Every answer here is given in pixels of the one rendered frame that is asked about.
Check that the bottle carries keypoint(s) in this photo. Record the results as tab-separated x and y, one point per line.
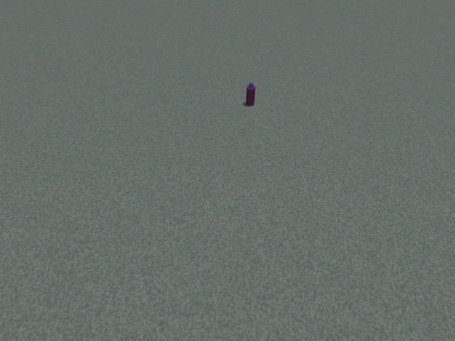
250	98

